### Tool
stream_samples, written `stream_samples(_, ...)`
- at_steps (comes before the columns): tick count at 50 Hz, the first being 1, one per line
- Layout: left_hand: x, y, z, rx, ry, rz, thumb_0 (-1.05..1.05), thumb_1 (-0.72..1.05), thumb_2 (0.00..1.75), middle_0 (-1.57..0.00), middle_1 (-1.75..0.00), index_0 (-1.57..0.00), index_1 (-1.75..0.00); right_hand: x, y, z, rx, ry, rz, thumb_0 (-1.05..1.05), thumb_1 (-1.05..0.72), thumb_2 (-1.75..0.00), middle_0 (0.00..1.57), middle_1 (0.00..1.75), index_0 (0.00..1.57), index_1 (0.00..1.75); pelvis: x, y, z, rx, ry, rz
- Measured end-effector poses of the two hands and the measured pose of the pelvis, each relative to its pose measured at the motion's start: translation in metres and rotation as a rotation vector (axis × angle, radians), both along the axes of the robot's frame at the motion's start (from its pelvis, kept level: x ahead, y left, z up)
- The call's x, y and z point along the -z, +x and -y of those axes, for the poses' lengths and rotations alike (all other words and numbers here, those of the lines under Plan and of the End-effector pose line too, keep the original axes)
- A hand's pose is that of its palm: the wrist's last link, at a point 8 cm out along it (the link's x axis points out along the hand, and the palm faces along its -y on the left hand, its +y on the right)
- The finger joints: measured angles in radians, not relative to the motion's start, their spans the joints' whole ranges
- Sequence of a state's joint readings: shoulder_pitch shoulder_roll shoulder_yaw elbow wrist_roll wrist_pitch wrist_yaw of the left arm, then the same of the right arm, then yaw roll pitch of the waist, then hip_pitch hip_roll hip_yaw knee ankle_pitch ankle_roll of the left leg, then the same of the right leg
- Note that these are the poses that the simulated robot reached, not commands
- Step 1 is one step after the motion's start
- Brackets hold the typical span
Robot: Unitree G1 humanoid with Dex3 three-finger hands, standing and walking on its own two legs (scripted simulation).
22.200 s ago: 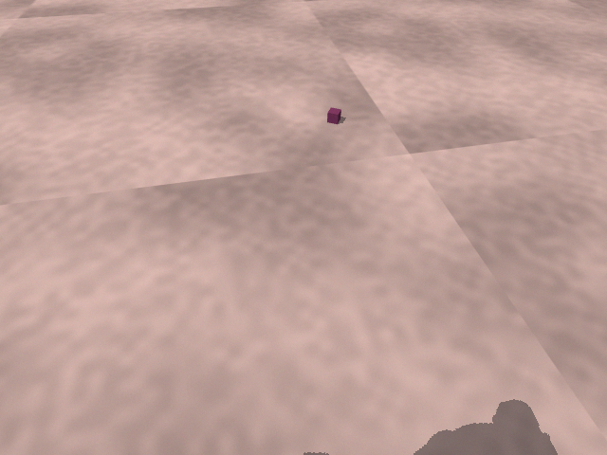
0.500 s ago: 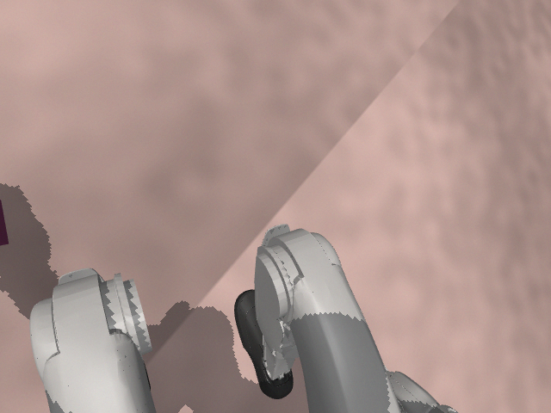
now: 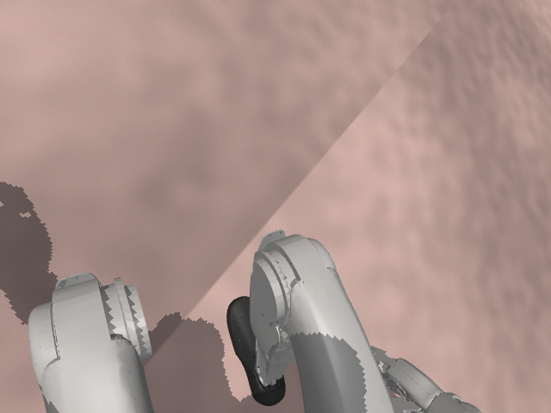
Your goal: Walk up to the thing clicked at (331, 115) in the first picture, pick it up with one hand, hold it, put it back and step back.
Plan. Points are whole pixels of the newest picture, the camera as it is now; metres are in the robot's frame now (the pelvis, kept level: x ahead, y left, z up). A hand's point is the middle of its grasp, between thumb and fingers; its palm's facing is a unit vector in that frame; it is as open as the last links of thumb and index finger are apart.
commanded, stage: close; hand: left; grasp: from above
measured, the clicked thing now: out of the picture +0.40 +0.33 -0.26
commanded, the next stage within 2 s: settle in 1.40 s
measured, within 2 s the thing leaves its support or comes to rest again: leaves its support in 1.86 s
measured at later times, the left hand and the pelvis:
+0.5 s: hand out of the picture +0.38 +0.32 -0.24, palm faces -0.45 -0.13 -0.89, open 11.4 cm; pelvis -0.01 -0.01 +0.00, yaw +0 degrees
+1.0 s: hand out of the picture +0.39 +0.34 -0.24, palm faces -0.48 -0.15 -0.87, open 10.8 cm; pelvis +0.00 -0.01 +0.00, yaw +1 degrees
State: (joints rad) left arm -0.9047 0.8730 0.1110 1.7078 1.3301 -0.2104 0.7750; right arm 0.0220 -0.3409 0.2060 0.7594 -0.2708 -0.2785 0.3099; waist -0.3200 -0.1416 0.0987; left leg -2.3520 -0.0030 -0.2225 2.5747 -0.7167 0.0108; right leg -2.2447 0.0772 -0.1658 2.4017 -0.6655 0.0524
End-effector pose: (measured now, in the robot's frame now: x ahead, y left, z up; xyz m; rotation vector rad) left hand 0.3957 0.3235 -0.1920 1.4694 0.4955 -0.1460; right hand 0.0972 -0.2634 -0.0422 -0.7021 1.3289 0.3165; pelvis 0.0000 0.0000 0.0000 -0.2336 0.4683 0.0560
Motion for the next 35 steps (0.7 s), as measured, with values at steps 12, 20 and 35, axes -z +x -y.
stream_samples(12,-0.004,0.003,-0.020,-0.045,-0.032,-0.147,0.00,-0.21,0.73,-0.27,-0.87,-0.29,-0.84,0.020,-0.008,-0.006,0.030,0.067,-0.064,0.00,-0.90,-0.89,0.20,0.30,0.20,0.29,-0.002,0.005,0.005,-0.008,0.013,-0.006)
stream_samples(20,-0.008,-0.006,-0.003,0.055,-0.108,-0.099,0.00,-0.13,0.69,-0.30,-0.84,-0.35,-0.80,0.018,-0.022,-0.006,0.031,0.032,-0.079,0.00,-0.90,-0.89,0.20,0.30,0.20,0.29,-0.002,-0.002,0.007,0.001,0.012,0.036)
stream_samples(35,-0.009,-0.012,0.002,0.099,-0.006,-0.012,0.00,-0.03,0.57,-0.43,-0.65,-0.48,-0.62,-0.003,-0.016,0.003,0.014,-0.036,-0.035,0.00,-0.89,-0.89,0.20,0.30,0.20,0.29,-0.006,-0.004,0.000,0.006,0.002,0.008)
